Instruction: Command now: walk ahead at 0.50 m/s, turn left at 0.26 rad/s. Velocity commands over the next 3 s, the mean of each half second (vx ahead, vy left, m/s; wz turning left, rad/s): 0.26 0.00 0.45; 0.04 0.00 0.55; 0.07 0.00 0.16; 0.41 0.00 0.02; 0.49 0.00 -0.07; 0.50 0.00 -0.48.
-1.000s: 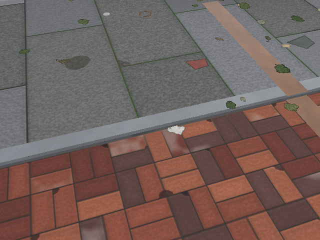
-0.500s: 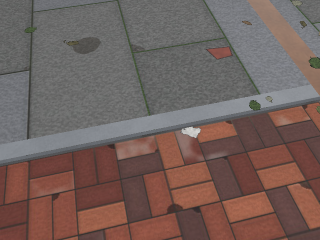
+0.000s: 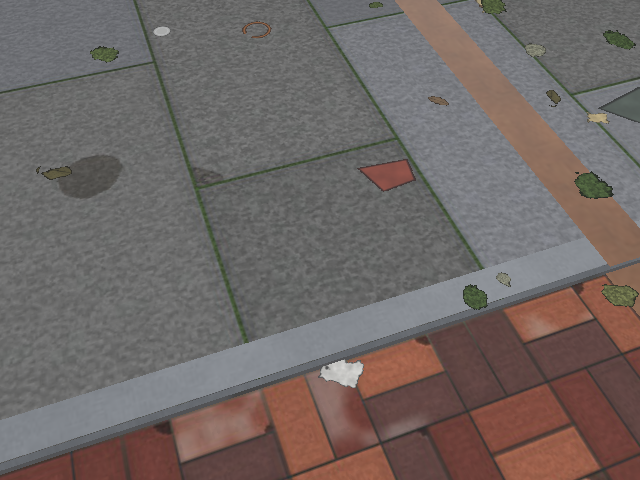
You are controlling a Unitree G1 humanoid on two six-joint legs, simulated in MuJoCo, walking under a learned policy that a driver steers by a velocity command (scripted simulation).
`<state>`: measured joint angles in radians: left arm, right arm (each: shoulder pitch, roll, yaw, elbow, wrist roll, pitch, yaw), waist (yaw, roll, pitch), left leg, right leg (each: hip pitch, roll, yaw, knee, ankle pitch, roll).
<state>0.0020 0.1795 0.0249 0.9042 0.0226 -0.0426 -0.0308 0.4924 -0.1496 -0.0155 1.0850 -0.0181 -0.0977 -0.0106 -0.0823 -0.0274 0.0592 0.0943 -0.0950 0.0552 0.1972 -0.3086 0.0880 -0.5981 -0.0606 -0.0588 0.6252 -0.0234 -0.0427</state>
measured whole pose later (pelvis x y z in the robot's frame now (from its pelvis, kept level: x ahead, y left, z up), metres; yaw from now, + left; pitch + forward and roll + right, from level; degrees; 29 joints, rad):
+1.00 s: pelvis +0.21 +0.00 +0.00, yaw +32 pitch +2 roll -1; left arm 0.17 0.24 0.05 0.78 0.01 0.04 0.04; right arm 0.21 -0.26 -0.09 0.79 -0.03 0.04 0.01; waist -0.04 0.02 0.04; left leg -0.36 -0.12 -0.12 0.44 -0.10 0.07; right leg -0.35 0.02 0.04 0.71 -0.41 0.00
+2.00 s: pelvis +0.39 +0.05 +0.01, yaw +35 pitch +0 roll -1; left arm 0.43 0.20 0.04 0.95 0.02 -0.08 -0.01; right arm 0.14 -0.25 -0.04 0.91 -0.04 -0.03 0.05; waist 0.03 0.05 0.02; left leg -0.61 0.09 0.03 0.91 -0.13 0.03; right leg 0.00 0.07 -0.06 0.20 -0.21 -0.08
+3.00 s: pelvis +0.85 +0.32 +0.04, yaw +16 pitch +0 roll +1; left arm 0.39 0.23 0.07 0.92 0.00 -0.06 -0.01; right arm 0.06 -0.25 -0.05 0.81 -0.04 -0.04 0.03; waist 0.05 0.03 0.06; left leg -0.62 0.12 -0.02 1.05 -0.21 -0.03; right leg -0.11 0.12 0.02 0.34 -0.23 -0.13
